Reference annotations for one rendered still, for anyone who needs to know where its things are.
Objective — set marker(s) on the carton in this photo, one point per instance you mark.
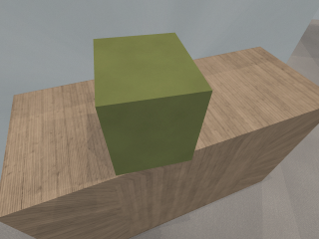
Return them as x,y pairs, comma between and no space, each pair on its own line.
151,100

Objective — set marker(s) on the pedestal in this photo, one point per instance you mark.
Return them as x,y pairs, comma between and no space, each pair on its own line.
58,179

